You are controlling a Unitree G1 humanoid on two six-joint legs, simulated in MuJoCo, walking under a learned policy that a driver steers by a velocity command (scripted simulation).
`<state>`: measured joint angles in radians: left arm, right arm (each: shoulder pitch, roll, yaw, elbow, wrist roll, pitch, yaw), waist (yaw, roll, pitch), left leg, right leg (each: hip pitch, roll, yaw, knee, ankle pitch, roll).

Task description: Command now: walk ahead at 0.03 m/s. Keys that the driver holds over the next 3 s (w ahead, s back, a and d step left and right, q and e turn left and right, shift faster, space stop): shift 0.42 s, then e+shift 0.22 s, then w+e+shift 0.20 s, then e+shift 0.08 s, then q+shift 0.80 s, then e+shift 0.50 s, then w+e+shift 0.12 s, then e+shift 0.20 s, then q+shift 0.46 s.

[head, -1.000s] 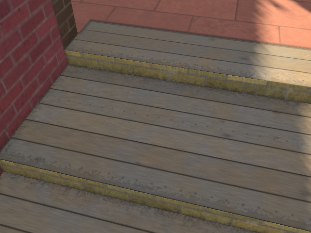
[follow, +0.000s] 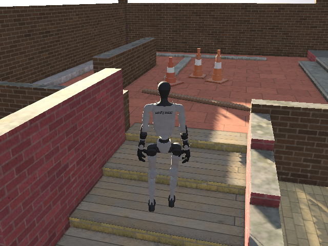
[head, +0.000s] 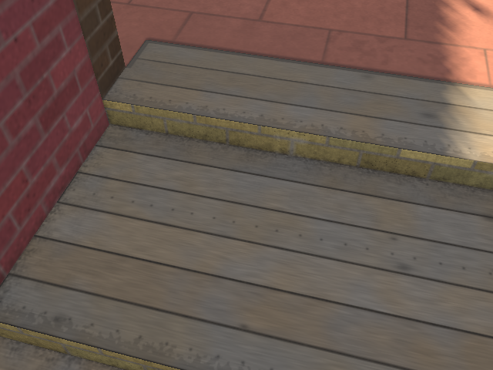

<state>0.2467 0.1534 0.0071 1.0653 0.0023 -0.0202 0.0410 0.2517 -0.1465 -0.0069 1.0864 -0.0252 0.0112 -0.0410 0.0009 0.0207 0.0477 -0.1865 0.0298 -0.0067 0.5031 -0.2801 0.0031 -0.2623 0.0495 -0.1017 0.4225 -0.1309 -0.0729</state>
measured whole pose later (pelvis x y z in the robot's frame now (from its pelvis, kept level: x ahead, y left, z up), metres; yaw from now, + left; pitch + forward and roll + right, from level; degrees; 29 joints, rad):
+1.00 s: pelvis +0.13 -0.08 +0.00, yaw -25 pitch +2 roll +1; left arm 0.34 0.24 0.08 0.89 0.02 -0.03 -0.01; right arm 0.10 -0.27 -0.06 0.83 -0.04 -0.07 0.03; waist 0.02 0.06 0.02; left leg -0.57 0.09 0.03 1.24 -0.31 -0.01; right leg -0.10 0.08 -0.01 0.39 -0.32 -0.10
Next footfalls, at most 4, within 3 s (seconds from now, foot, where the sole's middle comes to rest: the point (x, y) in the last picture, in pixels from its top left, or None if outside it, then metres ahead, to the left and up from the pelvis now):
0.82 right None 0.07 -0.12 -0.77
1.30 left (342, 368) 0.48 -0.20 -0.66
1.76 right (389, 329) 0.57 -0.33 -0.66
1.86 left None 0.46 -0.10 -0.66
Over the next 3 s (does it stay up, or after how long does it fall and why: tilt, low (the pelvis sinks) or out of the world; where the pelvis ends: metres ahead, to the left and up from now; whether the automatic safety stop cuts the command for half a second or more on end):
stays up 0.78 -0.26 0.11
